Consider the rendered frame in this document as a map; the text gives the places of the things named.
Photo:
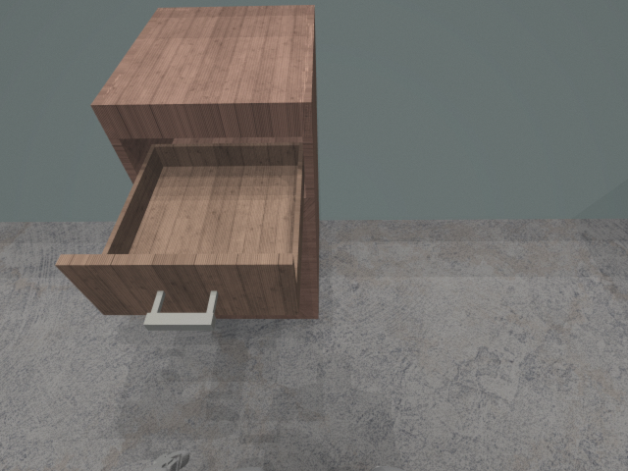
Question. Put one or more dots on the drawer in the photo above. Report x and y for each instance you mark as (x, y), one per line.
(201, 217)

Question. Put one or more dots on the cabinet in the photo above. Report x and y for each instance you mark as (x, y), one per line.
(240, 74)

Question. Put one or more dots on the left robot hand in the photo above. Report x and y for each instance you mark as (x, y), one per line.
(170, 462)

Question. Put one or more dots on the handle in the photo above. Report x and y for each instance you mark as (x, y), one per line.
(156, 321)

